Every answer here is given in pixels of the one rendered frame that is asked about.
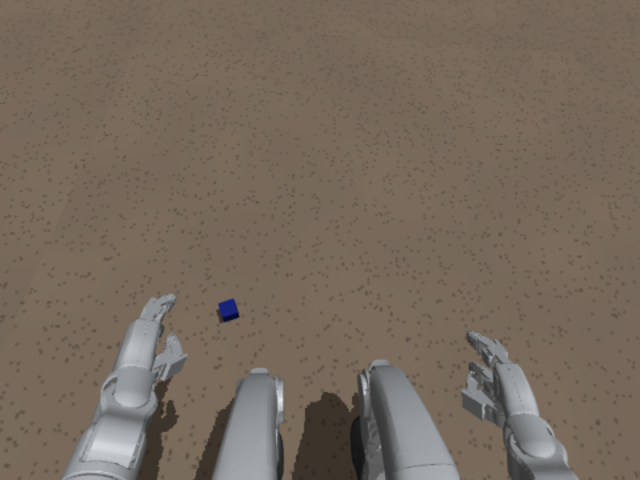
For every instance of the right robot arm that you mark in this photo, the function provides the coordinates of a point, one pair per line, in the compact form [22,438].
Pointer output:
[533,452]

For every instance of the left robot hand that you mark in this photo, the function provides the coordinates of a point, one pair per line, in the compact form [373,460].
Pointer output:
[141,338]

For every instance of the left robot arm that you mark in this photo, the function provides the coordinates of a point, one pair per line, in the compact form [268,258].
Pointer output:
[113,446]

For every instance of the right robot hand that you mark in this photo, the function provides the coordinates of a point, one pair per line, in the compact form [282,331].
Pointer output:
[506,389]

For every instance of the cube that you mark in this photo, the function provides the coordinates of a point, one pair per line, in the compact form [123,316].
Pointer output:
[228,310]

